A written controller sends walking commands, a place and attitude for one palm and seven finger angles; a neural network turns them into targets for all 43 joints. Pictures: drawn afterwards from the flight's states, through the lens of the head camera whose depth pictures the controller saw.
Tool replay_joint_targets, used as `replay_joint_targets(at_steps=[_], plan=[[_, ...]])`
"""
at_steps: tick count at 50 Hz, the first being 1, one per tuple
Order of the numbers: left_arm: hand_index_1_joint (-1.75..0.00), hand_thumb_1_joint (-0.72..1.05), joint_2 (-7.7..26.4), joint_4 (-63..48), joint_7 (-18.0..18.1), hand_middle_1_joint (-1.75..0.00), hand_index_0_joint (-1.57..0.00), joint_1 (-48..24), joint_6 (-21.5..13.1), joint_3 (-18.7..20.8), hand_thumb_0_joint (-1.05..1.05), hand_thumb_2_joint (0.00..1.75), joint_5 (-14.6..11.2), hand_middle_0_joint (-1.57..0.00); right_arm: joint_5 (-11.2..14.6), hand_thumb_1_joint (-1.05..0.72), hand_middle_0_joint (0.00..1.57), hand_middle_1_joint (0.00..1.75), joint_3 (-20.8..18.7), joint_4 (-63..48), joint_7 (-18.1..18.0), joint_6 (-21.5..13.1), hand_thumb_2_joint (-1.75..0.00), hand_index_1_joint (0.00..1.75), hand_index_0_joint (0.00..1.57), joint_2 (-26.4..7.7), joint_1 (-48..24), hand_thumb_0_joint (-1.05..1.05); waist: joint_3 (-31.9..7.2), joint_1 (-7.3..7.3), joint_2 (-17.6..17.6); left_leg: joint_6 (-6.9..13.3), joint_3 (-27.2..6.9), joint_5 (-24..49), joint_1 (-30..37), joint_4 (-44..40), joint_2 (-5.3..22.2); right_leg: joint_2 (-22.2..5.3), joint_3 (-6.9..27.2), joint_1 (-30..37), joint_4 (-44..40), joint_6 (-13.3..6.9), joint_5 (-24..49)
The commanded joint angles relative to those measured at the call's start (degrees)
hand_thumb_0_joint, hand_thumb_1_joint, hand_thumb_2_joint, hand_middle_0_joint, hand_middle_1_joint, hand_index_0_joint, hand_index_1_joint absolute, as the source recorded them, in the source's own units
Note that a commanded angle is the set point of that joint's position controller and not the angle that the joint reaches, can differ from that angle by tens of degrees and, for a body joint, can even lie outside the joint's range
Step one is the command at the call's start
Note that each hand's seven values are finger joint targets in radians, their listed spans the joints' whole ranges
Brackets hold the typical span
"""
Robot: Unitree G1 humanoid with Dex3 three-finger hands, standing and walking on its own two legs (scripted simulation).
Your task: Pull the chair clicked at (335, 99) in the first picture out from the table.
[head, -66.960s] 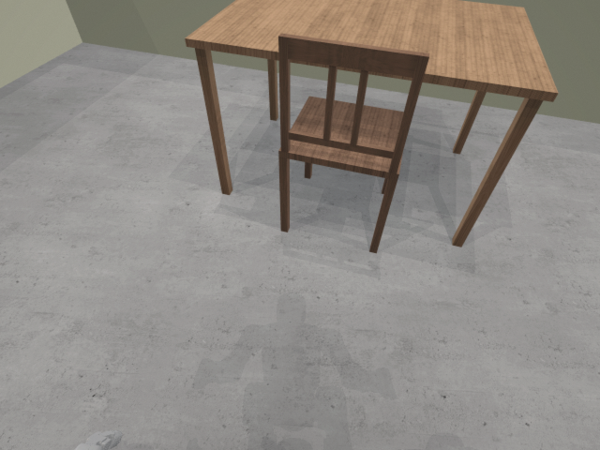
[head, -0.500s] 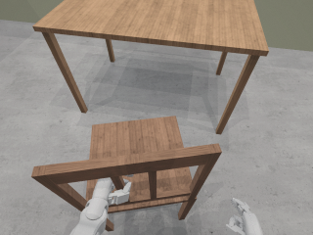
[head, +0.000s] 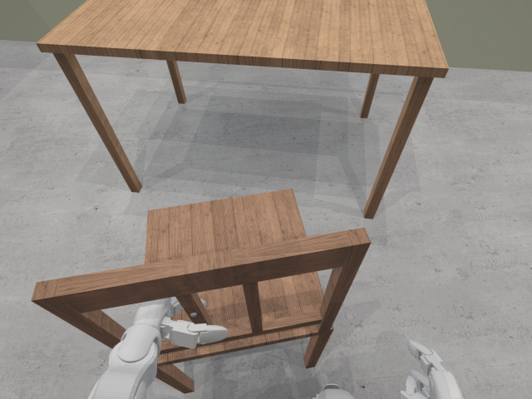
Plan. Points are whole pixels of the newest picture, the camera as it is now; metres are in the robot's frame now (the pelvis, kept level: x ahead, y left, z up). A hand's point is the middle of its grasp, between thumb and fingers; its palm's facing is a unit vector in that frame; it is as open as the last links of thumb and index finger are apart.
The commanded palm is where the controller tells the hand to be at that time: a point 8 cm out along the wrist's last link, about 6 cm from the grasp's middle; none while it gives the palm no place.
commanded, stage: open the thumb and straighten the fingers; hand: left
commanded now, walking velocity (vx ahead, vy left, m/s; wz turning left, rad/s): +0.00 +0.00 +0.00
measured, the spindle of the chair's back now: (199, 316) +0.27 +0.12 -0.09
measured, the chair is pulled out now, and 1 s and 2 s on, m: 0.57 0.57 0.57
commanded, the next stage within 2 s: draw the fingers out of the gap in 0.40 s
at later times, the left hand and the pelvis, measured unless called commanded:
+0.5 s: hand (185, 318) +0.26 +0.14 -0.05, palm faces -0.09 -0.99 -0.12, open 17.3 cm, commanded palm +0.24 +0.19 -0.03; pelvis +0.02 +0.01 -0.02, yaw +2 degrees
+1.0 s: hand (177, 369) +0.18 +0.14 -0.05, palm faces -0.07 -0.99 -0.12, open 17.5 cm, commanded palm +0.16 +0.19 -0.03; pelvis +0.02 +0.01 -0.03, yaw +2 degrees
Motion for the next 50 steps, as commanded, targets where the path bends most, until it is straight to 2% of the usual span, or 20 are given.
replay_joint_targets(at_steps=[1, 5, 8, 9, 10, 11, 13, 17, 21, 24, 25, 26, 28, 29, 32, 35, 38, 40, 47, 50], plan=[[-0.87, -0.55, 3.7, -13.9, -0.7, -0.87, -0.3, -8.2, -0.3, 1.7, 0.0, 0.2, -1.0, -0.3, 0.3, -0.9, 0.2, 0.3, -2.5, -10.2, -0.8, -4.4, -0.9, 0.3, 0.2, -7.1, -3.8, 0.0, -13.7, -0.02, -5.9, 3.3, 3.2, 8.2, -8.8, -5.6, -2.2, 2.0, -3.0, 15.7, -3.3, -1.9, 1.7], [-0.58, -0.55, 5.3, -16.9, -1.1, -0.58, -0.2, -6.7, 0.7, 3.0, 0.0, 0.2, -1.1, -0.2, 0.0, -0.9, 0.2, 0.3, -2.5, -10.5, -1.4, -5.5, -0.9, 0.3, 0.2, -7.4, -2.7, 0.0, -15.4, 0.06, -5.1, 3.3, 2.9, 10.9, -9.0, -3.7, -2.2, 2.0, -3.3, 15.5, -1.5, -2.0, 4.7], [-0.36, -0.55, 4.4, -19.6, -1.2, -0.36, -0.13, -5.2, 1.4, 1.6, 0.0, 0.2, -0.7, -0.13, -0.1, -0.9, 0.2, 0.3, -2.4, -11.0, -1.6, -6.2, -0.9, 0.3, 0.2, -7.1, -2.1, 0.0, -16.0, -0.24, -3.9, 3.3, 2.7, 13.2, -8.2, -2.3, -2.3, 2.0, -3.7, 14.6, -0.2, -2.1, 7.3], [-0.29, -0.55, 8.9, -16.2, -0.9, -0.29, -0.1, -3.1, 1.8, 6.8, 0.0, 0.2, -0.4, -0.1, -0.2, -0.9, 0.2, 0.3, -2.6, -10.5, -1.8, -5.8, -0.9, 0.3, 0.2, -7.6, -1.6, 0.0, -14.0, 0.36, -6.0, 3.1, 2.6, 12.4, -10.3, -2.0, -2.1, 2.1, -3.8, 13.8, 0.3, -2.1, 6.4], [-0.22, -0.55, 6.8, -18.3, -1.4, -0.22, -0.07, -3.8, 2.0, 4.3, 0.0, 0.2, -0.2, -0.07, -0.3, -0.9, 0.2, 0.3, -2.3, -11.0, -1.7, -5.7, -0.9, 0.3, 0.2, -7.4, -1.9, 0.0, -14.9, 0.15, -4.1, 3.2, 2.8, 12.6, -10.3, -1.6, -2.5, 2.0, -3.6, 13.9, 0.7, -2.1, 7.0], [-0.14, -0.55, 7.5, -18.4, -1.3, -0.14, -0.05, -2.9, 2.4, 5.3, 0.0, 0.2, -0.1, -0.05, -0.2, -0.9, 0.2, 0.3, -2.4, -11.4, -1.7, -5.6, -0.9, 0.3, 0.2, -7.3, -1.6, 0.0, -14.7, 0.25, -4.9, 3.1, 2.7, 12.7, -10.6, -1.2, -2.4, 2.0, -3.8, 13.6, 1.0, -2.1, 7.0], [0.0, -0.55, 6.4, -20.3, -1.6, 0.0, 0.0, -2.7, 2.9, 3.9, 0.0, 0.2, 0.1, 0.0, -0.4, -0.9, 0.2, 0.3, -2.4, -12.0, -1.7, -5.6, -0.9, 0.3, 0.2, -7.2, -1.5, 0.0, -14.9, 0.06, -3.4, 3.1, 2.6, 14.0, -10.0, -0.8, -2.4, 2.0, -4.0, 13.2, 1.6, -2.3, 8.4], [0.0, -0.55, 5.0, -23.5, -1.8, 0.0, 0.0, -2.1, 4.0, 1.8, 0.0, 0.2, 0.0, 0.0, -0.4, -0.9, 0.2, 0.3, -2.3, -12.8, -1.9, -5.8, -0.9, 0.3, 0.2, -7.3, -1.4, 0.0, -15.3, -0.55, -1.8, 3.1, 2.2, 15.8, -9.1, 0.4, -2.3, 1.9, -4.5, 12.1, 2.1, -2.5, 9.8], [0.0, -0.55, 6.2, -25.6, -1.6, 0.0, 0.0, 0.0, 4.5, 3.0, 0.0, 0.2, -0.3, 0.0, -0.5, -0.9, 0.2, 0.3, -2.3, -13.1, -2.1, -6.0, -0.9, 0.3, 0.2, -7.3, -0.7, 0.0, -16.6, -0.61, -3.5, 3.2, 1.8, 16.5, -9.6, 1.4, -2.4, 1.9, -4.7, 12.9, 2.8, -2.3, 11.1], [0.0, -0.55, 5.8, -26.4, -1.4, 0.0, 0.0, 1.5, 5.0, 2.4, 0.0, 0.2, 0.2, 0.0, -0.7, -0.9, 0.2, 0.3, -2.3, -13.2, -2.2, -5.9, -0.9, 0.3, 0.2, -7.1, -0.6, 0.0, -16.6, -0.5, -2.0, 3.1, 1.6, 17.8, -8.9, 1.7, -2.3, 1.9, -5.1, 11.8, 3.5, -2.4, 11.8], [0.0, -0.55, 8.5, -23.3, -1.2, 0.0, 0.0, 4.9, 5.5, 6.3, 0.0, 0.2, 0.3, 0.0, -0.7, -0.9, 0.2, 0.3, -2.6, -13.0, -2.3, -5.4, -0.9, 0.3, 0.2, -7.1, -0.5, 0.0, -15.7, 0.26, -4.0, 2.9, 1.7, 16.8, -10.9, 1.9, -2.4, 2.0, -5.1, 12.1, 3.8, -2.4, 11.0], [0.0, -0.55, 6.6, -24.2, -1.7, 0.0, 0.0, 7.2, 5.7, 4.4, 0.0, 0.2, 0.4, 0.0, -0.6, -0.9, 0.2, 0.3, -2.4, -13.7, -2.1, -5.2, -0.9, 0.3, 0.2, -7.0, -1.0, 0.0, -14.9, 0.52, -2.8, 2.9, 2.0, 16.4, -11.2, 1.8, -2.5, 1.9, -5.1, 11.5, 3.8, -2.5, 10.6], [0.0, -0.55, 5.9, -26.8, -1.8, 0.0, 0.0, 9.0, 6.0, 3.3, 0.0, 0.2, 0.5, 0.0, -0.5, -0.9, 0.2, 0.3, -2.5, -14.6, -1.9, -5.1, -0.9, 0.3, 0.2, -6.6, -1.4, 0.0, -15.5, 0.72, -0.9, 2.9, 2.0, 16.9, -10.7, 1.9, -2.6, 1.7, -5.0, 11.7, 4.0, -2.7, 11.0], [0.0, -0.55, 6.2, -27.4, -1.9, 0.0, 0.0, 11.8, 6.2, 3.8, 0.0, 0.2, 0.4, 0.0, -0.5, -0.9, 0.2, 0.3, -2.7, -14.9, -1.8, -5.1, -0.9, 0.3, 0.2, -6.4, -1.5, 0.0, -16.0, 0.98, -2.3, 2.9, 1.9, 16.9, -10.9, 2.0, -2.4, 1.8, -5.2, 12.0, 4.1, -2.7, 10.6], [0.0, -0.55, 5.8, -32.5, -1.9, 0.0, 0.0, 14.9, 6.0, 2.6, 0.0, 0.2, 0.2, 0.0, -0.4, -0.9, 0.2, 0.3, -2.7, -16.0, -1.9, -5.3, -0.9, 0.3, 0.2, -6.2, -2.2, 0.0, -15.6, 0.89, -1.0, 3.0, 1.6, 16.9, -11.2, 2.4, -2.3, 1.9, -5.4, 11.2, 4.3, -3.0, 10.0], [0.0, -0.55, 4.2, -37.1, -1.3, 0.0, 0.0, 17.6, 5.2, -0.1, 0.0, 0.2, 0.5, 0.0, -0.5, -0.9, 0.2, 0.3, -2.7, -16.4, -2.1, -6.1, -0.9, 0.3, 0.2, -5.8, -1.6, 0.0, -15.0, 0.03, -0.7, 3.0, 1.0, 17.3, -10.3, 3.1, -2.2, 2.0, -5.8, 9.0, 4.8, -2.8, 8.9], [0.0, -0.55, 4.9, -38.3, -0.1, 0.0, 0.0, 19.2, 4.8, 0.2, 0.0, 0.2, 1.2, 0.0, -0.8, -0.9, 0.2, 0.3, -2.8, -16.2, -2.5, -6.2, -0.9, 0.3, 0.2, -5.8, -1.4, 0.0, -13.7, -0.42, -2.6, 3.0, 0.4, 15.8, -11.4, 3.8, -2.2, 2.2, -6.2, 7.1, 5.3, -2.6, 6.9], [0.0, -0.55, 4.6, -39.5, 0.2, 0.0, 0.0, 19.6, 4.6, -1.0, 0.0, 0.2, 1.8, 0.0, -0.8, -0.9, 0.2, 0.3, -2.6, -16.4, -2.8, -6.5, -0.9, 0.3, 0.2, -5.8, -1.3, 0.0, -12.9, -0.65, -2.1, 3.1, 0.4, 14.0, -11.8, 4.1, -2.4, 2.2, -6.2, 5.6, 5.6, -2.6, 4.7], [0.0, -0.55, 4.6, -42.9, 0.8, 0.0, 0.0, 26.7, 5.3, -1.9, 0.0, 0.2, 2.9, 0.0, -0.8, -0.9, 0.2, 0.3, -2.5, -17.7, -3.0, -6.1, -0.9, 0.3, 0.2, -5.1, -2.4, 0.0, -13.4, 0.62, 0.2, 2.9, 0.1, 13.6, -12.5, 4.8, -2.6, 2.1, -6.2, 4.9, 6.8, -3.1, 3.0], [0.0, -0.55, 4.0, -43.5, 0.7, 0.0, 0.0, 30.7, 6.0, -2.0, 0.0, 0.2, 2.7, 0.0, -0.8, -0.9, 0.2, 0.3, -2.4, -18.6, -3.0, -5.6, -0.9, 0.3, 0.2, -4.6, -3.2, 0.0, -12.3, 1.02, -2.1, 3.0, 0.2, 11.7, -14.4, 5.1, -2.7, 2.2, -6.0, 5.3, 6.7, -3.0, 1.6]])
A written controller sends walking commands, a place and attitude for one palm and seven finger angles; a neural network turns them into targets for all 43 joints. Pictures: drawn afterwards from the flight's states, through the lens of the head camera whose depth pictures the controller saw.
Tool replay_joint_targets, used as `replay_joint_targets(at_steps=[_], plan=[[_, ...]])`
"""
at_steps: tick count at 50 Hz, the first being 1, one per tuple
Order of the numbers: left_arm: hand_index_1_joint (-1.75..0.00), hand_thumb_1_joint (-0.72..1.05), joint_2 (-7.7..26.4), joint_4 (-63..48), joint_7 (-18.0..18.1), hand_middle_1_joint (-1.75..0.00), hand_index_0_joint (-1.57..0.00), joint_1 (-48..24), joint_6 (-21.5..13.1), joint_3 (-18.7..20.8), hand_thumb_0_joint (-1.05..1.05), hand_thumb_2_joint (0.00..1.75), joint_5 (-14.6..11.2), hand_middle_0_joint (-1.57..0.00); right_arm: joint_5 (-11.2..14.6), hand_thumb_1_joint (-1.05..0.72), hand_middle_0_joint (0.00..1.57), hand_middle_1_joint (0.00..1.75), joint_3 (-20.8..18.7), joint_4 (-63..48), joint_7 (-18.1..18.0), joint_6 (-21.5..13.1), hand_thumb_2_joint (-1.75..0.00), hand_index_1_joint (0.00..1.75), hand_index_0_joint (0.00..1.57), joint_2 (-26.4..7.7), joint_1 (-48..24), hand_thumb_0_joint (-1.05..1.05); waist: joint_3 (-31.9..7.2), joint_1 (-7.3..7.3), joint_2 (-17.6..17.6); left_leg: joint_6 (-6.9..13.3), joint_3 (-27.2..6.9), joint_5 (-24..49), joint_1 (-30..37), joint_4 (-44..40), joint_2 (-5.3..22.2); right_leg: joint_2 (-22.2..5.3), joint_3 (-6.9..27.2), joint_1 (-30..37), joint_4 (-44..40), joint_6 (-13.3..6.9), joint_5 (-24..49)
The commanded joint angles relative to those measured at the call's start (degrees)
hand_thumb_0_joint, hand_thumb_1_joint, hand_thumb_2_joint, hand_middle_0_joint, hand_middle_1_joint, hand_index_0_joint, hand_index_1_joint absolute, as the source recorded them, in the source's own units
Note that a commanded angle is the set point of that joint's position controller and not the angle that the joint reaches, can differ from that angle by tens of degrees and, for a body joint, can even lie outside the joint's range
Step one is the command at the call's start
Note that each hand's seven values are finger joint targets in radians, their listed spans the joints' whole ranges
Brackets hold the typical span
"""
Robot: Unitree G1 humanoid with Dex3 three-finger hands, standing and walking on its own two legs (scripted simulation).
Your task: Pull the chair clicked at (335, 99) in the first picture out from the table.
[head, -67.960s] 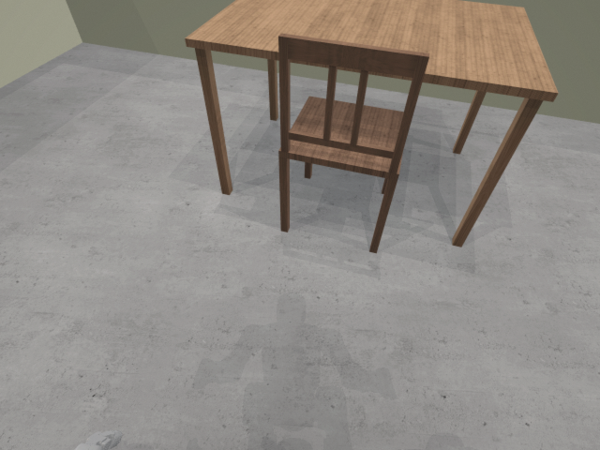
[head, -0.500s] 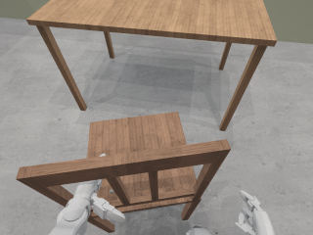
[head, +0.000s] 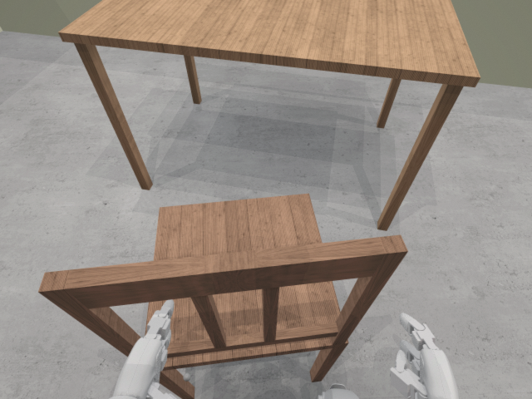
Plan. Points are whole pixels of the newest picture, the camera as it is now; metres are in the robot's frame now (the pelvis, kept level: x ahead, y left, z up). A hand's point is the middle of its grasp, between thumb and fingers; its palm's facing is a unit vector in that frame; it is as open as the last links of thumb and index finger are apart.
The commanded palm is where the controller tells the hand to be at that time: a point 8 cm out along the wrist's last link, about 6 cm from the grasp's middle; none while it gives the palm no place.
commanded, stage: draw the fingers out of the gap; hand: left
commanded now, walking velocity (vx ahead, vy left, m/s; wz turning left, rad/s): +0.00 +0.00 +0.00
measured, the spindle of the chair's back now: (211, 320) +0.26 +0.10 -0.05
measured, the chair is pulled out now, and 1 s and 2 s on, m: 0.57 0.57 0.57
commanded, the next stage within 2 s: draw the hand back to the body in 0.26 s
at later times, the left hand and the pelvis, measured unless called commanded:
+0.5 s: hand out of the picture +0.13 +0.12 +0.01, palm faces +0.01 -1.00 -0.03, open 17.5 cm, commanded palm +0.10 +0.19 +0.03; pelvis -0.01 +0.00 -0.02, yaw +0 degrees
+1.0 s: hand out of the picture +0.13 +0.17 +0.06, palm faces -0.06 -0.95 -0.32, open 16.3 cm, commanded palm +0.11 +0.24 +0.13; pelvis -0.01 +0.00 +0.00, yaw +0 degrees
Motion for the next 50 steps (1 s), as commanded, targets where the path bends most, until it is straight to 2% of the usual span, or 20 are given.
replay_joint_targets(at_steps=[1, 5, 9, 13, 19, 20, 22, 25, 27, 30, 32, 35, 37, 40, 44, 45, 46, 47, 48, 50], plan=[[0.0, -0.55, 3.9, -13.3, 0.1, 0.0, 0.0, 4.1, -2.6, 2.6, 0.0, 0.2, -0.1, 0.0, 0.4, -0.9, 0.2, 0.3, -3.4, -10.7, -0.7, -2.8, -0.9, 0.3, 0.2, -6.7, -4.2, 0.0, -6.9, -0.01, -2.7, 2.2, 2.9, 19.6, -4.1, -9.9, -2.0, 3.4, -4.1, 13.6, -5.9, -3.9, 8.6], [0.0, -0.55, 2.7, -15.9, -0.4, 0.0, 0.0, 9.0, -2.7, 0.8, 0.0, 0.2, 0.2, 0.0, 0.5, -0.9, 0.2, 0.3, -3.5, -12.1, -0.7, -2.5, -0.9, 0.3, 0.2, -6.2, -4.7, 0.0, -6.3, 0.35, -2.1, 2.3, 3.1, 18.9, -5.2, -9.4, -2.1, 3.5, -4.0, 13.0, -5.4, -4.0, 7.9], [0.0, -0.55, 3.8, -17.2, -0.8, 0.0, 0.0, 10.7, -3.4, 1.6, 0.0, 0.2, 0.1, 0.0, 0.6, -0.9, 0.2, 0.3, -3.8, -12.5, -1.1, -2.4, -0.9, 0.3, 0.2, -6.1, -4.2, 0.0, -5.0, -0.14, -4.4, 2.6, 3.1, 16.4, -6.7, -8.3, -2.1, 3.7, -3.7, 11.5, -5.7, -3.8, 5.3], [0.0, -0.55, 5.1, -19.6, -0.9, 0.0, 0.0, 11.7, -4.5, 2.6, 0.0, 0.2, 0.4, 0.0, 0.6, -0.9, 0.2, 0.3, -3.9, -12.8, -1.6, -2.4, -0.9, 0.3, 0.2, -6.0, -3.9, 0.0, -5.7, 0.11, -2.3, 2.6, 3.2, 16.2, -7.3, -7.3, -2.3, 3.8, -3.6, 10.7, -4.9, -4.1, 4.6], [0.0, -0.55, 2.5, -22.3, -1.6, 0.0, 0.0, 19.2, -5.3, -0.1, 0.0, 0.2, 0.6, 0.0, 0.8, -0.9, 0.2, 0.3, -4.6, -13.9, -1.5, -2.7, -0.9, 0.3, 0.2, -5.3, -4.0, 0.0, -7.8, 0.78, -1.3, 2.5, 3.2, 18.1, -6.9, -6.6, -2.4, 3.8, -3.6, 11.0, -3.6, -4.1, 7.0], [0.0, -0.55, -0.6, -27.7, -1.1, 0.0, 0.0, 15.1, -12.0, 2.7, 0.0, 0.2, -6.1, 0.0, 0.8, -0.9, 0.2, 0.3, -4.6, -12.9, -1.4, -3.8, -0.9, 0.3, 0.2, -4.6, -3.8, 0.0, -6.7, 0.78, -5.2, 2.1, 2.7, 18.3, -9.1, -4.3, -2.7, 4.4, -4.6, 9.1, -2.7, -4.1, 8.4], [0.0, -0.55, 4.2, -25.1, -0.8, 0.0, 0.0, 16.8, -16.5, 6.9, 0.0, 0.2, -5.8, 0.0, 0.8, -0.9, 0.2, 0.3, -5.0, -10.8, -1.3, -4.4, -0.9, 0.3, 0.2, -4.8, -3.5, 0.0, -7.4, 1.73, -4.6, 2.0, 3.2, 17.3, -10.7, -3.5, -2.6, 4.6, -3.8, 9.7, -2.1, -4.4, 7.2], [0.0, -0.55, 3.8, -27.7, -1.4, 0.0, 0.0, 17.0, -22.1, 7.8, 0.0, 0.2, -7.1, 0.0, 1.2, -0.9, 0.2, 0.3, -5.3, -9.9, -0.6, -5.1, -0.9, 0.3, 0.2, -4.2, -3.7, 0.0, -8.1, 2.41, 0.2, 1.5, 3.2, 18.5, -9.5, -3.5, -2.7, 4.4, -4.1, 9.1, -0.5, -4.7, 7.1], [0.0, -0.55, 4.3, -27.3, -1.9, 0.0, 0.0, 16.9, -26.1, 9.0, 0.0, 0.2, -7.5, 0.0, 1.4, -0.9, 0.2, 0.3, -5.7, -8.7, -0.1, -5.0, -0.9, 0.3, 0.2, -4.1, -4.1, 0.0, -7.6, 2.58, 0.1, 1.4, 3.2, 18.6, -10.6, -2.6, -2.4, 4.5, -3.7, 8.1, 0.0, -4.8, 7.1], [0.0, -0.55, 2.4, -26.0, -4.4, 0.0, 0.0, 16.3, -32.2, 7.0, 0.0, 0.2, -8.4, 0.0, 1.5, -0.9, 0.2, 0.3, -5.8, -7.7, 1.3, -5.4, -0.9, 0.3, 0.2, -3.9, -5.6, 0.0, -6.6, 2.24, -0.8, 1.2, 2.9, 17.0, -12.3, -1.4, -2.1, 4.3, -3.5, 6.1, 1.5, -4.5, 5.7], [0.0, -0.55, 4.5, -24.0, -6.6, 0.0, 0.0, 17.0, -34.6, 9.3, 0.0, 0.2, -9.2, 0.0, 1.7, -0.9, 0.2, 0.3, -6.2, -7.3, 1.7, -5.3, -0.9, 0.3, 0.2, -4.3, -6.5, 0.0, -6.9, 2.61, -2.5, 1.4, 2.9, 15.8, -13.8, -1.1, -1.8, 4.1, -2.6, 7.1, 1.2, -4.6, 4.5], [0.0, -0.55, 8.9, -32.9, -7.6, 0.0, 0.0, 15.9, -33.6, 12.6, 0.0, 0.2, -10.9, 0.0, 2.6, -0.9, 0.2, 0.3, -5.9, -9.8, 1.5, -5.1, -0.9, 0.3, 0.2, -4.5, -7.1, 0.0, -10.8, 3.62, 2.1, 1.7, 3.1, 15.4, -9.6, -3.6, -2.0, 3.8, -2.0, 11.0, -0.5, -4.7, 3.4], [0.0, -0.55, 12.3, -35.1, -6.3, 0.0, 0.0, 14.3, -32.1, 16.7, 0.0, 0.2, -11.6, 0.0, 2.9, -0.9, 0.2, 0.3, -5.8, -9.5, 0.6, -4.6, -0.9, 0.3, 0.2, -4.4, -6.3, 0.0, -12.1, 3.93, 2.7, 1.8, 2.9, 16.2, -8.4, -4.5, -2.0, 4.1, -2.2, 12.9, -1.4, -4.8, 3.8], [-0.01, -0.51, 10.1, -34.3, -5.3, -0.01, -0.01, 13.7, -30.3, 18.0, 0.0, 0.22, -14.0, -0.01, 3.5, -0.9, 0.2, 0.3, -4.9, -9.0, -0.2, -4.6, -0.9, 0.3, 0.2, -3.7, -6.7, 0.0, -7.9, 3.36, -0.1, 1.7, 2.5, 14.8, -7.9, -6.2, -1.9, 4.7, -2.9, 13.4, -3.8, -4.6, 2.1], [-0.04, -0.37, 12.4, -35.2, -4.0, -0.04, -0.02, 10.4, -31.2, 22.6, 0.0, 0.29, -16.8, -0.02, 3.6, -0.9, 0.2, 0.3, -4.2, -6.9, -1.2, -6.4, -0.9, 0.3, 0.2, -3.6, -6.2, 0.0, -7.6, 3.7, 0.8, 1.4, 2.0, 16.4, -5.1, -7.9, -1.7, 5.0, -3.3, 16.1, -6.0, -4.6, 3.2], [-0.05, -0.33, 24.4, -32.2, 3.8, -0.05, -0.03, 15.2, -21.7, 25.6, 0.0, 0.31, -4.3, -0.03, 1.9, -0.9, 0.2, 0.3, -3.0, -7.7, -2.5, -4.4, -0.9, 0.3, 0.2, -4.1, -6.0, 0.0, -12.7, 7.27, 5.3, 1.2, 2.5, 17.4, -0.4, -11.8, 0.6, 2.6, -1.3, 21.7, -7.1, -5.7, 3.7], [-0.05, -0.3, 18.5, -40.5, 6.6, -0.05, -0.04, 13.7, -17.9, 21.6, 0.0, 0.32, -3.7, -0.04, 1.8, -0.9, 0.2, 0.3, -2.1, -9.9, -2.8, -4.2, -0.9, 0.3, 0.2, -3.1, -5.5, 0.0, -10.1, 5.38, 7.7, 1.0, 2.4, 18.8, 1.2, -13.0, 0.0, 2.3, -2.6, 22.0, -7.9, -5.3, 6.0], [-0.06, -0.26, 20.9, -40.9, 8.7, -0.06, -0.04, 11.6, -15.9, 23.6, 0.0, 0.34, -3.2, -0.04, 1.8, -0.9, 0.2, 0.3, -2.2, -8.8, -3.2, -4.4, -0.9, 0.3, 0.2, -3.2, -4.8, 0.0, -10.5, 5.32, 7.7, 0.8, 2.0, 19.1, 1.6, -13.0, 0.2, 2.3, -2.8, 22.8, -8.5, -5.3, 6.0], [-0.07, -0.22, 17.8, -40.2, 9.7, -0.07, -0.04, 11.8, -14.4, 21.4, 0.0, 0.36, -2.5, -0.04, 1.5, -0.9, 0.2, 0.3, -1.6, -8.1, -3.4, -4.4, -0.9, 0.3, 0.2, -2.9, -6.0, 0.0, -6.2, 4.62, 10.5, 0.8, 2.4, 19.9, 2.6, -13.7, 0.1, 2.6, -3.0, 22.3, -8.9, -5.5, 7.1], [-0.08, -0.15, 18.7, -38.0, 11.1, -0.08, -0.05, 10.8, -12.3, 22.3, 0.0, 0.39, -2.2, -0.05, 1.3, -0.9, 0.2, 0.3, -1.1, -6.7, -3.6, -4.0, -0.9, 0.3, 0.2, -3.1, -6.1, 0.0, -3.0, 4.94, 9.2, 0.7, 2.2, 20.6, 3.8, -15.0, 0.6, 2.9, -3.9, 23.2, -10.2, -5.6, 7.8]])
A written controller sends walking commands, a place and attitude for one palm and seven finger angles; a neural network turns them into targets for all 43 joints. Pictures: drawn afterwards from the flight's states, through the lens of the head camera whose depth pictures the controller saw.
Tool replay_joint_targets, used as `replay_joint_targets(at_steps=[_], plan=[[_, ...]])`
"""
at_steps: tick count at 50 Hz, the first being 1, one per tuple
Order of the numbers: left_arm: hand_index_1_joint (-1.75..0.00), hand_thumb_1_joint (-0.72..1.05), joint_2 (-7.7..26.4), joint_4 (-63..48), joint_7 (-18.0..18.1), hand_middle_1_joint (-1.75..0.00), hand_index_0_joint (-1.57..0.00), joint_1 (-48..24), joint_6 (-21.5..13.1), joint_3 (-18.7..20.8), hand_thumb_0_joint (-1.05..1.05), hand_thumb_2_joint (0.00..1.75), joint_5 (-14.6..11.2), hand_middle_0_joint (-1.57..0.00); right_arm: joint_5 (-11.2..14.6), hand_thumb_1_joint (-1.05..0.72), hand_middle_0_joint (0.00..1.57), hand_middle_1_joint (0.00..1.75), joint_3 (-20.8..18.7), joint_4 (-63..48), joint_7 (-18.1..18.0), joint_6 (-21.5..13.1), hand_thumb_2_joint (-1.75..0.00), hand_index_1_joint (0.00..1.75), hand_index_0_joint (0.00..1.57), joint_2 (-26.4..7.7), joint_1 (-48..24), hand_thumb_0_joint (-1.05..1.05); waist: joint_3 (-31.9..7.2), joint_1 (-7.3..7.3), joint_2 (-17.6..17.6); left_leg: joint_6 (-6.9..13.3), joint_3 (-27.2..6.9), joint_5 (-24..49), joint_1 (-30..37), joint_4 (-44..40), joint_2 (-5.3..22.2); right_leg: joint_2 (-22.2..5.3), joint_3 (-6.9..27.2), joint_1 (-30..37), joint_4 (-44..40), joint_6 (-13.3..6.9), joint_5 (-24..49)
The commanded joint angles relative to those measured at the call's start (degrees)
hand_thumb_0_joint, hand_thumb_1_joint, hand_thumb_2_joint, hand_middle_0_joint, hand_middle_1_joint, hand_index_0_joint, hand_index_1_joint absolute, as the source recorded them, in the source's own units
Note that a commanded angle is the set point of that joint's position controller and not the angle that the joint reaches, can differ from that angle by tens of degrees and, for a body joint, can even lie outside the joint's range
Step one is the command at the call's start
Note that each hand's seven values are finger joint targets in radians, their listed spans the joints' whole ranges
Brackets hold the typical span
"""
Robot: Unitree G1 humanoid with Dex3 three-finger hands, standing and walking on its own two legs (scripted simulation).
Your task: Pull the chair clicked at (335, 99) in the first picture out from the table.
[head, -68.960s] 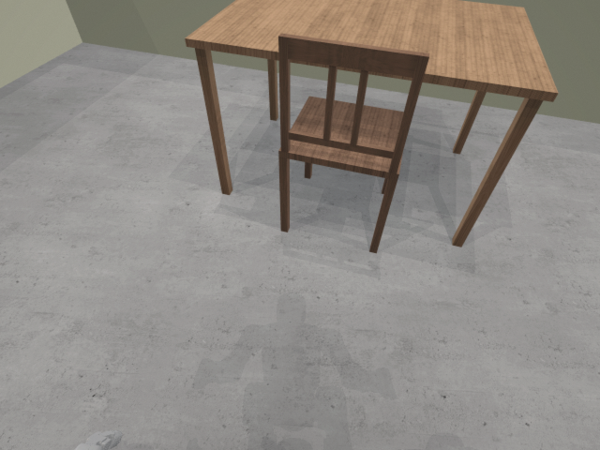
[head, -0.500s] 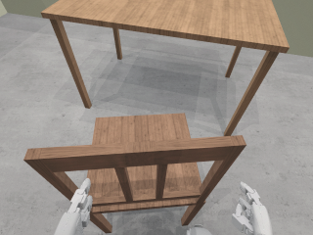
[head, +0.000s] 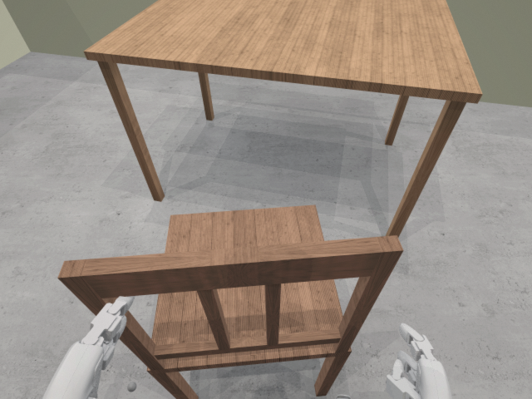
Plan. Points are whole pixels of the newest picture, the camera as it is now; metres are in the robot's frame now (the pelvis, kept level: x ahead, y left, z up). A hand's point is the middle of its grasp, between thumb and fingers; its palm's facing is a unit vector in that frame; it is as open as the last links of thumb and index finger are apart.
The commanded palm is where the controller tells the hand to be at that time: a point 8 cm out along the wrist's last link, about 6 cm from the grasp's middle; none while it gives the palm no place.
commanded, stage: draw the hand back to the body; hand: left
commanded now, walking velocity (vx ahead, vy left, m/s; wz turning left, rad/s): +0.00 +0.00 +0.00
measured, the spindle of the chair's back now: (216, 318) +0.27 +0.11 -0.05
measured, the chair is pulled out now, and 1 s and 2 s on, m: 0.57 0.57 0.57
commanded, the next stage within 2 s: step back with the hand held close in 0.96 s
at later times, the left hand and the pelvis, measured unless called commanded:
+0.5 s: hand (84, 371) +0.14 +0.21 +0.09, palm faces +0.13 -0.83 -0.54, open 8.4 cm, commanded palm +0.15 +0.28 +0.22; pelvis +0.02 -0.03 +0.04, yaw +1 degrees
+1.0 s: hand (47, 288) +0.19 +0.22 +0.20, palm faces +0.39 -0.80 -0.46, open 7.4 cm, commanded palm +0.15 +0.28 +0.24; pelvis +0.01 -0.02 +0.05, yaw -1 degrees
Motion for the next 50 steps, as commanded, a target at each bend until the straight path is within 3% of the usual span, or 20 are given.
replay_joint_targets(at_steps=[1, 5, 9, 12, 20, 24, 27, 29, 31, 33, 35, 36, 37, 38, 41, 42, 43, 46, 47, 50], plan=[[-0.09, -0.12, 7.1, -21.0, 10.2, -0.09, -0.06, -5.1, -3.2, 16.2, 0.0, 0.41, 1.7, -0.06, -0.6, -0.9, 0.2, 0.3, -0.8, -9.0, -1.4, -3.5, -0.9, 0.3, 0.2, -5.5, -7.2, 0.0, -3.3, 2.75, 5.7, 1.7, 3.0, 20.9, -0.3, -16.4, -0.9, 1.5, -3.0, 18.9, -10.4, -4.7, 7.6], [-0.12, 0.03, 10.1, -20.9, 11.6, -0.12, -0.08, -9.8, -2.5, 19.6, 0.0, 0.48, 1.7, -0.08, -0.8, -0.9, 0.2, 0.3, -0.2, -7.3, -1.7, -4.9, -0.9, 0.3, 0.2, -5.9, -7.9, 0.0, -1.7, 3.0, 3.4, 1.8, 3.3, 21.2, 3.2, -19.4, -0.9, 1.6, -2.5, 23.6, -13.6, -4.7, 9.5], [-0.15, 0.17, 12.4, -21.4, 12.0, -0.15, -0.1, -13.8, -2.7, 22.2, 0.0, 0.55, 1.6, -0.1, -0.8, -0.9, 0.2, 0.3, 0.1, -5.2, -1.6, -6.6, -0.9, 0.3, 0.2, -6.5, -8.9, 0.0, -1.1, 3.3, 5.5, 1.8, 3.8, 22.5, 6.6, -21.6, -1.0, 1.5, -1.9, 26.5, -16.5, -4.5, 11.6], [-0.17, 0.28, 14.8, -22.8, 12.4, -0.17, -0.12, -17.0, -3.3, 24.4, 0.0, 0.6, 1.8, -0.12, -0.7, -0.9, 0.2, 0.3, 0.4, -3.6, -1.5, -8.2, -0.9, 0.3, 0.2, -6.8, -9.6, 0.0, -0.6, 3.78, 9.5, 1.7, 4.0, 23.4, 9.0, -23.2, -1.3, 1.3, -1.8, 27.7, -18.3, -4.7, 12.2], [-0.23, 0.57, 17.8, -26.2, 12.8, -0.23, -0.16, -21.4, -4.1, 27.7, 0.0, 0.74, 1.8, -0.16, -0.5, -0.9, 0.2, 0.3, 0.2, 0.3, -0.9, -11.1, -0.9, 0.3, 0.2, -7.7, -10.5, 0.0, -3.7, 4.08, 8.4, 1.9, 4.2, 30.0, 15.3, -25.9, -1.3, 1.0, -2.2, 31.8, -19.9, -4.1, 19.5], [-0.26, 0.72, 19.7, -27.8, 13.4, -0.26, -0.18, -23.8, -3.6, 29.1, 0.0, 0.81, 1.8, -0.18, 0.1, -0.9, 0.2, 0.3, -0.1, 1.7, -0.8, -11.4, -0.9, 0.3, 0.2, -8.0, -10.2, 0.0, -4.9, 3.99, 10.7, 2.0, 4.4, 31.9, 17.5, -26.9, -1.5, 0.6, -2.2, 33.0, -20.1, -3.9, 21.7], [-0.29, 0.83, 19.8, -25.8, 13.6, -0.29, -0.19, -26.4, -3.5, 30.1, 0.0, 0.87, 1.6, -0.19, 0.4, -0.9, 0.2, 0.3, -0.4, 2.4, -0.8, -11.4, -0.9, 0.3, 0.2, -8.1, -10.2, 0.0, -3.6, 3.39, 7.7, 2.1, 4.6, 31.1, 17.8, -27.5, -1.6, 0.8, -1.5, 33.0, -21.3, -3.8, 21.6], [-0.3, 0.9, 18.6, -22.4, 13.4, -0.3, -0.2, -28.6, -4.6, 30.4, 0.0, 0.9, 1.3, -0.2, 0.0, -0.9, 0.2, 0.3, -0.6, 2.3, -0.8, -11.0, -0.9, 0.3, 0.2, -8.6, -10.2, 0.0, -1.6, 2.71, 2.3, 2.5, 4.7, 29.6, 18.7, -28.0, -1.3, 0.7, -1.2, 31.7, -22.3, -3.2, 21.2], [-0.3, 0.9, 15.9, -15.7, 12.2, -0.3, -0.2, -30.4, -5.7, 29.4, 0.0, 0.9, 1.5, -0.2, -0.8, -0.9, 0.2, 0.3, -0.8, 2.5, -0.7, -10.4, -0.9, 0.3, 0.2, -9.1, -10.7, 0.0, 0.6, 2.49, -0.9, 3.0, 5.0, 27.4, 19.5, -28.7, -1.1, 0.6, -1.0, 30.5, -23.5, -2.8, 19.1], [-0.3, 0.9, 10.8, -2.8, 10.7, -0.3, -0.2, -29.0, -6.0, 28.4, 0.0, 0.9, 1.6, -0.2, -1.0, -0.9, 0.2, 0.3, -1.4, 3.5, 0.0, -9.1, -0.9, 0.3, 0.2, -8.9, -10.8, 0.0, 5.8, 2.36, -5.9, 3.1, 5.0, 25.5, 18.1, -29.3, -0.9, 0.6, -1.4, 28.9, -25.4, -2.4, 16.5], [-0.3, 0.9, 6.0, 8.7, 9.3, -0.3, -0.2, -23.5, -5.6, 27.3, 0.0, 0.9, 1.2, -0.2, -1.0, -0.9, 0.2, 0.3, -2.5, 4.0, 1.0, -6.5, -0.9, 0.3, 0.2, -8.7, -11.4, 0.0, 9.9, 2.2, -12.1, 3.4, 5.3, 23.6, 15.3, -29.6, -1.1, 0.6, -2.0, 27.9, -26.1, -1.9, 14.0], [-0.3, 0.9, 4.3, 11.9, 8.5, -0.3, -0.2, -21.4, -5.5, 26.2, 0.0, 0.9, 0.9, -0.2, -0.7, -0.9, 0.2, 0.3, -3.0, 3.8, 1.4, -5.0, -0.9, 0.3, 0.2, -8.7, -12.0, 0.0, 12.1, 2.27, -12.9, 3.6, 5.3, 22.7, 14.1, -29.6, -1.1, 0.5, -1.8, 27.2, -26.7, -1.8, 12.8], [-0.3, 0.9, 3.2, 15.6, 7.8, -0.3, -0.2, -19.2, -5.2, 26.1, 0.0, 0.9, 0.7, -0.2, -0.1, -0.9, 0.2, 0.3, -3.5, 3.5, 1.8, -3.5, -0.9, 0.3, 0.2, -9.0, -12.6, 0.0, 12.5, 2.32, -11.1, 3.5, 5.4, 20.7, 13.3, -30.5, -1.3, 0.2, -1.6, 27.1, -27.5, -1.8, 9.4], [-0.3, 0.9, 1.6, 12.0, 7.2, -0.3, -0.2, -19.1, -6.3, 23.7, 0.0, 0.9, 0.4, -0.2, -0.3, -0.9, 0.2, 0.3, -3.3, 2.2, 2.2, -2.7, -0.9, 0.3, 0.2, -8.6, -12.9, 0.0, 14.1, 2.86, -9.8, 3.9, 4.8, 21.4, 12.2, -30.9, -1.5, 0.2, -1.7, 27.3, -27.6, -2.2, 11.1], [-0.3, 0.9, 5.9, 1.7, 6.7, -0.3, -0.2, -19.3, -9.0, 25.7, 0.0, 0.9, 0.3, -0.2, -0.6, -0.9, 0.2, 0.3, -3.5, -0.7, 2.6, -2.1, -0.9, 0.3, 0.2, -8.8, -14.2, 0.0, 5.5, 4.02, -6.2, 4.2, 4.7, 22.2, 14.9, -31.9, -1.5, 0.0, -1.0, 31.1, -27.1, -2.3, 11.1], [-0.3, 0.9, 9.5, -3.2, 7.1, -0.3, -0.2, -19.9, -9.7, 28.5, 0.0, 0.9, 0.3, -0.2, -0.8, -0.9, 0.2, 0.3, -3.4, -1.4, 2.4, -2.6, -0.9, 0.3, 0.2, -8.8, -14.8, 0.0, 1.6, 4.27, -3.1, 4.0, 4.9, 21.5, 16.4, -32.3, -1.4, -0.3, -0.6, 32.7, -26.9, -2.3, 10.0], [-0.3, 0.9, 10.9, -10.7, 7.5, -0.3, -0.2, -21.3, -11.0, 28.8, 0.0, 0.9, 0.6, -0.2, -1.4, -0.9, 0.2, 0.3, -2.9, -2.3, 2.2, -3.8, -0.9, 0.3, 0.2, -8.2, -14.7, 0.0, -0.5, 5.07, -1.1, 4.1, 4.4, 23.3, 16.8, -32.9, -1.3, -0.2, -0.6, 34.6, -26.7, -2.9, 11.8], [-0.3, 0.9, 15.6, -19.6, 9.4, -0.3, -0.2, -21.6, -11.9, 32.5, 0.0, 0.9, 1.6, -0.2, -1.7, -0.9, 0.2, 0.3, -2.5, -2.0, 1.2, -6.5, -0.9, 0.3, 0.2, -7.5, -13.5, 0.0, -5.6, 5.42, 4.6, 3.7, 5.1, 27.7, 20.7, -33.0, -1.1, -0.1, 0.1, 36.6, -26.5, -3.5, 16.6], [-0.3, 0.9, 18.3, -21.9, 10.1, -0.3, -0.2, -24.0, -11.7, 34.6, 0.0, 0.9, 2.0, -0.2, -1.8, -0.9, 0.2, 0.3, -2.1, -1.3, 0.9, -7.2, -0.9, 0.3, 0.2, -7.6, -13.4, 0.0, -4.5, 5.09, 8.0, 3.2, 5.0, 27.0, 20.3, -33.1, -1.2, 0.1, 0.7, 36.4, -26.9, -3.8, 15.9], [-0.3, 0.9, 12.1, -15.1, 11.1, -0.3, -0.2, -24.0, -10.4, 30.1, 0.0, 0.9, 2.2, -0.2, -1.0, -0.9, 0.2, 0.3, -2.1, 0.3, 0.2, -7.3, -0.9, 0.3, 0.2, -7.4, -11.2, 0.0, 2.0, 3.47, 6.9, 2.6, 5.5, 25.8, 19.5, -33.6, -1.0, 0.5, 0.1, 33.1, -27.9, -3.8, 15.2]])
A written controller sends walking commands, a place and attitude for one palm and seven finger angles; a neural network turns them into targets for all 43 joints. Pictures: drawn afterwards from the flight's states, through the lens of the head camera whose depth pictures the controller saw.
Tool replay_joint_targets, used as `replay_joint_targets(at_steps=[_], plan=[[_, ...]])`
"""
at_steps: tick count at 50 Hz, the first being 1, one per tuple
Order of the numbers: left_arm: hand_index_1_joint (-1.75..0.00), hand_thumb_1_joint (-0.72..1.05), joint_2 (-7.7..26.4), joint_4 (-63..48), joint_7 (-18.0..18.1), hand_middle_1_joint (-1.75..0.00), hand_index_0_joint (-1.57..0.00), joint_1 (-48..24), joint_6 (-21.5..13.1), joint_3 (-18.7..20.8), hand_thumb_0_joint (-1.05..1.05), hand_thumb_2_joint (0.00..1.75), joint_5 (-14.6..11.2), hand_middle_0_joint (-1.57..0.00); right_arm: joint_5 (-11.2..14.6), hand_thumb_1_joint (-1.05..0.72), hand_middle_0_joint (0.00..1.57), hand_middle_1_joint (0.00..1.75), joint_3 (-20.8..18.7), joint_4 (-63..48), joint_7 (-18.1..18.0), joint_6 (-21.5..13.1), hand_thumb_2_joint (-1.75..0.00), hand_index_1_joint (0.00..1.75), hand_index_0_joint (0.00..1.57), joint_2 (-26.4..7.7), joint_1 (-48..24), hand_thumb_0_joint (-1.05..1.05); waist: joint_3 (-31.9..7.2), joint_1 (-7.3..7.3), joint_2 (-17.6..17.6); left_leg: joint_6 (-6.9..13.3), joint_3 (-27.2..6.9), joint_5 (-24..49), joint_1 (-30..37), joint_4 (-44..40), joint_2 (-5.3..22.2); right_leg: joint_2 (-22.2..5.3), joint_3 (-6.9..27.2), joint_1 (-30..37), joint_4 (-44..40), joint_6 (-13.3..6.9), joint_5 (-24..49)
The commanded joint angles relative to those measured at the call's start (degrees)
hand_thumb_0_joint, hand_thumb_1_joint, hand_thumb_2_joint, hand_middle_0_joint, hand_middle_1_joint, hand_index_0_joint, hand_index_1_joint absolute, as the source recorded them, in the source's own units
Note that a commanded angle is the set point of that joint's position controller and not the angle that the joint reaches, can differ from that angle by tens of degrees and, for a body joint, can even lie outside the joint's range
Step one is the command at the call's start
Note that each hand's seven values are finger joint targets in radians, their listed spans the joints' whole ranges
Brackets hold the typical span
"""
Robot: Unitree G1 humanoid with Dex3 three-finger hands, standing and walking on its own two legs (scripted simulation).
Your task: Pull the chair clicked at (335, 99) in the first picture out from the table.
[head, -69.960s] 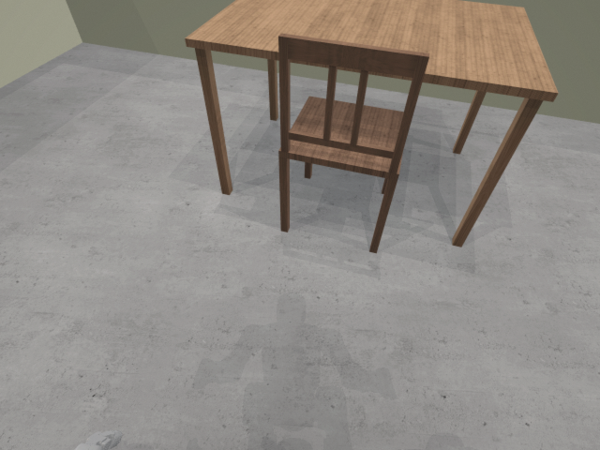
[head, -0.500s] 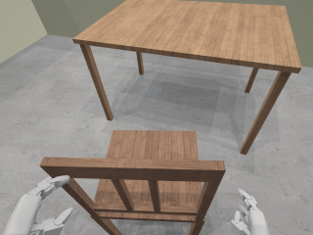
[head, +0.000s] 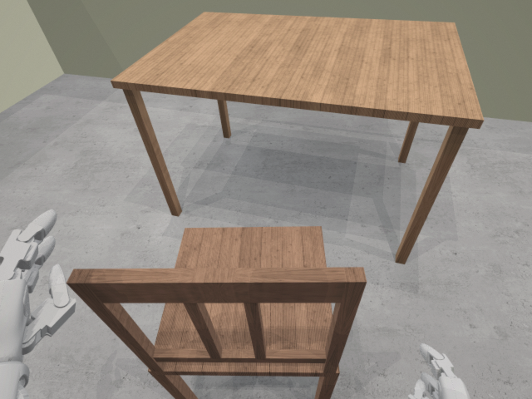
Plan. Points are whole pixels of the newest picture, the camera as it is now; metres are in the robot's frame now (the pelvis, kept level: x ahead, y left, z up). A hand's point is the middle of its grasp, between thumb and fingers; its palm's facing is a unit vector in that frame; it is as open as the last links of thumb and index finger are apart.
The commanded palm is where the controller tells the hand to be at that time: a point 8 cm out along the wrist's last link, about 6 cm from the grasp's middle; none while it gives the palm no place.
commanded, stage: step back with the hand held close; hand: left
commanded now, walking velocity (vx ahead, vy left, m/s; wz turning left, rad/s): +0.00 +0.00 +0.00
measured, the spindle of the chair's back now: (205, 329) +0.26 +0.16 -0.11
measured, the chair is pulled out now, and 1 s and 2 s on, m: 0.57 0.57 0.57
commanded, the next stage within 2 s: stop stepping back and stand still in 1.74 s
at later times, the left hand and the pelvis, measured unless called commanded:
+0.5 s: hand (27, 276) +0.19 +0.29 +0.18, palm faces +0.39 -0.74 -0.55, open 7.4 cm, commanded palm +0.13 +0.33 +0.19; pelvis -0.01 +0.03 +0.00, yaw -1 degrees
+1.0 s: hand out of the picture +0.13 +0.29 +0.19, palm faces +0.52 -0.70 -0.50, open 7.4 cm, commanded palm +0.07 +0.31 +0.19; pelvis -0.07 +0.01 -0.01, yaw +1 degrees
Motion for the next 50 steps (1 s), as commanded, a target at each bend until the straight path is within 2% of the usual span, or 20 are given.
replay_joint_targets(at_steps=[1, 4, 5, 6, 8, 13, 17, 19, 23, 26, 30, 31, 35, 36, 37, 39, 41, 43, 46, 50], plan=[[-0.3, 0.9, 13.7, -12.4, 4.2, -0.3, -0.2, -11.8, -5.3, 12.8, 0.0, 0.9, 0.3, -0.2, 0.7, -0.9, 0.2, 0.3, -0.3, -9.3, -0.8, -4.5, -0.9, 0.3, 0.2, -3.2, -9.3, 0.0, -3.3, -0.08, 4.4, 3.7, 3.7, 11.3, -7.3, -5.7, -2.0, -0.4, 0.1, 7.7, -7.0, -2.4, 4.3], [-0.3, 0.9, 8.7, -3.8, 2.8, -0.3, -0.2, -14.4, -5.3, 8.4, 0.0, 0.9, 0.0, -0.2, 0.7, -0.9, 0.2, 0.3, -0.8, -8.9, -0.6, -3.3, -0.9, 0.3, 0.2, -4.4, -9.2, 0.0, 3.1, -1.22, -3.0, 4.4, 3.4, 5.7, -8.9, -5.5, -1.8, -0.3, -0.2, 3.1, -8.6, -1.8, -2.9], [-0.3, 0.9, 18.1, -4.4, 2.8, -0.3, -0.2, -22.7, -8.1, 17.9, 0.0, 0.9, -0.6, -0.2, 0.9, -0.9, 0.2, 0.3, -1.6, -9.4, -0.1, -1.5, -0.9, 0.3, 0.2, -6.1, -5.9, 0.0, 8.9, -1.87, -7.0, 5.3, 3.0, 0.0, -14.1, -3.6, -1.4, -3.0, 8.0, -3.3, -13.7, -2.2, -7.1], [-0.3, 0.9, 14.1, 3.7, 2.1, -0.3, -0.2, -18.4, -8.0, 15.1, 0.0, 0.9, 0.0, -0.2, 0.9, -0.9, 0.2, 0.3, -1.9, -8.0, 0.1, -0.5, -0.9, 0.3, 0.2, -5.1, -6.2, 0.0, 8.7, -2.7, -12.3, 5.4, 2.7, -1.9, -13.4, -1.5, -1.7, -4.7, 8.2, -5.1, -15.7, -3.0, -11.5], [-0.3, 0.9, 10.6, 5.4, 1.1, -0.3, -0.2, -13.3, -8.0, 12.4, 0.0, 0.9, 0.2, -0.2, 0.5, -0.9, 0.2, 0.3, -1.9, -8.7, 0.8, 0.7, -0.9, 0.3, 0.2, -5.1, -6.9, 0.0, 6.4, -2.67, -12.0, 5.9, 2.2, -1.1, -13.1, -1.7, -1.7, -5.9, 7.5, -4.7, -14.9, -3.5, -11.1], [-0.3, 0.9, 10.8, -8.8, 1.3, -0.3, -0.2, -2.1, -9.8, 13.4, 0.0, 0.9, 1.0, -0.2, -0.1, -0.9, 0.2, 0.3, -2.2, -12.1, 2.2, 1.9, -0.9, 0.3, 0.2, -5.4, -10.8, 0.0, -7.4, -1.74, 0.6, 7.1, -2.0, 13.3, -13.4, -10.5, 2.2, -2.7, 1.3, 8.9, -2.2, -1.0, 9.3], [-0.3, 0.9, 18.9, -21.4, 2.8, -0.3, -0.2, -1.2, -11.8, 20.1, 0.0, 0.9, 1.2, -0.2, -0.3, -0.9, 0.2, 0.3, -2.7, -13.0, 1.6, 1.5, -0.9, 0.3, 0.2, -4.4, -11.2, 0.0, -15.3, -1.4, 2.0, 6.4, -2.3, 28.4, -10.4, -7.6, 3.3, -3.3, 1.8, 13.5, 1.6, -0.9, 23.9], [-0.3, 0.9, 18.6, -23.8, 3.1, -0.3, -0.2, -0.9, -12.8, 20.0, 0.0, 0.9, 0.7, -0.2, -0.4, -0.9, 0.2, 0.3, -2.7, -12.8, 1.0, 1.0, -0.9, 0.3, 0.2, -3.8, -9.8, 0.0, -16.4, -1.44, 4.7, 5.8, -1.8, 36.4, -8.4, -5.4, 3.6, -3.5, 1.8, 12.5, 3.5, -1.1, 28.5], [-0.3, 0.9, 15.1, -16.5, 3.0, -0.3, -0.2, -0.2, -12.3, 18.9, 0.0, 0.9, 0.0, -0.2, -0.7, -0.9, 0.2, 0.3, -3.3, -9.7, 1.0, 1.0, -0.9, 0.3, 0.2, -3.1, -8.1, 0.0, -10.9, -1.9, 8.3, 5.6, -1.4, 44.4, -6.0, -5.1, 5.7, -2.5, 0.7, 5.3, 5.2, -1.2, 13.8], [-0.3, 0.9, 11.8, -8.8, 2.8, -0.3, -0.2, -2.3, -10.8, 16.6, 0.0, 0.9, 0.0, -0.2, -0.8, -0.9, 0.2, 0.3, -3.5, -8.8, 1.3, 1.8, -0.9, 0.3, 0.2, -3.4, -7.5, 0.0, -4.8, -2.08, 5.6, 5.6, -0.7, 33.8, -12.6, -5.0, 6.4, -2.5, 1.1, 5.7, 2.0, -1.5, 11.4], [-0.3, 0.9, 9.8, -5.3, 2.1, -0.3, -0.2, -7.0, -9.0, 11.4, 0.0, 0.9, 1.0, -0.2, -0.8, -0.9, 0.2, 0.3, -3.8, -9.1, 1.6, 3.4, -0.9, 0.3, 0.2, -4.0, -5.9, 0.0, -4.1, -4.15, -9.1, 3.2, 2.3, 17.8, -13.0, 3.7, -0.6, -8.7, 7.6, 4.3, -4.7, -4.3, 33.1], [-0.3, 0.9, 10.1, -5.8, 2.0, -0.3, -0.2, -7.3, -8.5, 11.0, 0.0, 0.9, 1.1, -0.2, -0.9, -0.9, 0.2, 0.3, -3.8, -9.3, 1.7, 3.9, -0.9, 0.3, 0.2, -4.1, -6.0, 0.0, -5.6, -4.08, -13.0, 3.2, 2.6, 14.8, -11.6, 5.7, -1.5, -10.0, 7.8, 2.8, -6.4, -5.0, 29.8], [-0.3, 0.9, 15.1, -13.8, 3.0, -0.3, -0.2, -3.8, -8.7, 15.9, 0.0, 0.9, 1.0, -0.2, -0.7, -0.9, 0.2, 0.3, -2.8, -12.2, 1.4, 5.7, -0.9, 0.3, 0.2, -3.0, -8.8, 0.0, -8.8, -2.41, -14.1, 4.8, 1.9, 7.5, -11.4, 1.9, -1.7, -9.8, 6.6, 1.4, -9.3, -4.3, 10.9], [-0.3, 0.9, 16.5, -16.3, 3.3, -0.3, -0.2, -2.9, -9.0, 17.5, 0.0, 0.9, 1.0, -0.2, -0.6, -0.9, 0.2, 0.3, -2.6, -13.0, 1.2, 5.9, -0.9, 0.3, 0.2, -3.0, -9.6, 0.0, -9.2, -1.95, -12.5, 5.4, 0.7, 7.1, -12.5, -1.0, -1.0, -8.3, 5.7, 1.7, -8.6, -3.5, 5.5], [-0.3, 0.9, 19.4, -18.5, 3.8, -0.3, -0.2, -2.2, -9.6, 20.3, 0.0, 0.9, 0.9, -0.2, -0.3, -0.9, 0.2, 0.3, -2.8, -13.1, 0.8, 5.7, -0.9, 0.3, 0.2, -3.6, -10.2, 0.0, -9.6, -1.75, -6.6, 6.2, -1.0, 6.6, -13.5, -5.1, 0.8, -6.2, 5.0, 2.7, -6.6, -2.3, 2.7], [-0.3, 0.9, 17.9, -22.3, 3.9, -0.3, -0.2, -1.3, -11.2, 20.1, 0.0, 0.9, 0.9, -0.2, -0.3, -0.9, 0.2, 0.3, -2.3, -14.4, 0.6, 4.8, -0.9, 0.3, 0.2, -3.4, -10.5, 0.0, -8.9, -1.56, 5.7, 8.0, -5.5, 7.2, -21.3, -10.8, 5.5, -1.5, 1.6, 7.9, 2.7, 0.0, 3.4], [-0.3, 0.9, 16.9, -22.9, 3.7, -0.3, -0.2, -2.1, -11.9, 20.0, 0.0, 0.9, 0.9, -0.2, -0.3, -0.9, 0.2, 0.3, -2.5, -14.5, 0.6, 3.6, -0.9, 0.3, 0.2, -3.3, -10.0, 0.0, -8.0, -1.23, 11.8, 8.7, -5.8, 6.5, -28.8, -11.3, 7.3, -0.6, 0.9, 12.6, 8.0, 0.3, 5.4], [-0.3, 0.9, 15.8, -20.4, 3.7, -0.3, -0.2, -1.7, -12.1, 19.2, 0.0, 0.9, 0.5, -0.2, 0.0, -0.9, 0.2, 0.3, -2.8, -13.4, 0.5, 2.4, -0.9, 0.3, 0.2, -3.4, -8.0, 0.0, -7.1, -1.36, 10.4, 7.7, -3.9, 4.5, -29.4, -8.6, 6.0, -1.0, 2.0, 12.6, 6.0, -0.2, 7.1], [-0.3, 0.9, 14.0, -14.4, 3.4, -0.3, -0.2, -3.3, -11.9, 16.9, 0.0, 0.9, 0.6, -0.2, -0.7, -0.9, 0.2, 0.3, -3.1, -11.6, 0.8, 2.0, -0.9, 0.3, 0.2, -4.0, -6.1, 0.0, -5.9, -2.4, 1.3, 4.9, -0.7, 5.4, -24.2, -1.6, 1.6, -4.3, 6.5, 6.0, -1.0, -2.1, 15.7], [-0.3, 0.9, 14.1, -9.0, 3.5, -0.3, -0.2, -6.0, -10.7, 15.2, 0.0, 0.9, 1.0, -0.2, -1.3, -0.9, 0.2, 0.3, -3.3, -9.5, 1.4, 2.8, -0.9, 0.3, 0.2, -4.0, -5.5, 0.0, -5.0, -2.76, -11.9, 4.2, 3.0, -3.6, -16.4, 8.1, -2.9, -10.5, 12.0, -6.4, -14.6, -4.8, -3.0]])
